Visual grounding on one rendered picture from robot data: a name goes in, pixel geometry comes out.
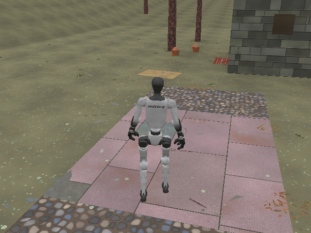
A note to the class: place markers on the robot right thigh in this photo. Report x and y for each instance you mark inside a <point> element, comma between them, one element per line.
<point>166,144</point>

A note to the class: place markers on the left robot upper arm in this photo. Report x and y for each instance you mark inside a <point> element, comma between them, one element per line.
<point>141,102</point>

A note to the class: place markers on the left robot forearm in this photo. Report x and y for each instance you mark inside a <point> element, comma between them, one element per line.
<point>132,126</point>

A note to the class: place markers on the right robot forearm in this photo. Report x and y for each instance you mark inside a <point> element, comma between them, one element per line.
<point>179,131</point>

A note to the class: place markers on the right robot upper arm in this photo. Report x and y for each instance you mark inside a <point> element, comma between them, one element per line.
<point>174,111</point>

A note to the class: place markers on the robot right foot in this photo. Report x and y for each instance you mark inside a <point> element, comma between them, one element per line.
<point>165,189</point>

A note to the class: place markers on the robot left hand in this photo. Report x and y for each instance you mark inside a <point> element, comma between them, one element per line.
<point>134,133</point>

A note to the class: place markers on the robot right hand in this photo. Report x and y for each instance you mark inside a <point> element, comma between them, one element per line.
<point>182,142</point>

